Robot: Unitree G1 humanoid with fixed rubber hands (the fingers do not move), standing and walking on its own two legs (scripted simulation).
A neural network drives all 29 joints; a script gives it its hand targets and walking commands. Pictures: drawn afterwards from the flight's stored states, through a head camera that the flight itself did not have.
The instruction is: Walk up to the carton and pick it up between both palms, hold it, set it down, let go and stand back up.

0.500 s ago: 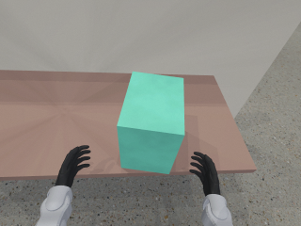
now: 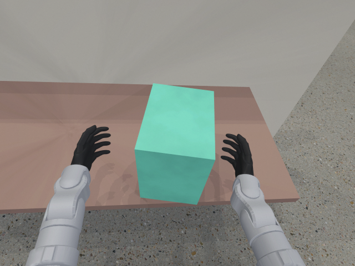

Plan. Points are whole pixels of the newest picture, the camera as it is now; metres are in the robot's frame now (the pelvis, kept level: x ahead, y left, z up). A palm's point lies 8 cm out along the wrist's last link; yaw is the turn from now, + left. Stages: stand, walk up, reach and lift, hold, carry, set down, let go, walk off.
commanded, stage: reach and lift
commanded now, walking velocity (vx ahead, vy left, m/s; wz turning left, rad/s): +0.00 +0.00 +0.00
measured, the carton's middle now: (175, 146) +0.42 +0.03 -0.01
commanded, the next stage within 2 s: none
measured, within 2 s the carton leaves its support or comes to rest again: neither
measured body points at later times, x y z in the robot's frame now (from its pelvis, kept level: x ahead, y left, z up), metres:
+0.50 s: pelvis -0.03 +0.01 +0.00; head +0.00 +0.04 +0.45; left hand +0.39 +0.24 +0.11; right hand +0.40 -0.12 +0.11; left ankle -0.01 +0.12 -0.75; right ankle -0.02 -0.13 -0.75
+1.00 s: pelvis -0.02 +0.00 +0.00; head +0.01 +0.03 +0.45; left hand +0.43 +0.21 +0.12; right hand +0.42 -0.14 +0.12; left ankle -0.01 +0.12 -0.75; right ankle -0.02 -0.13 -0.75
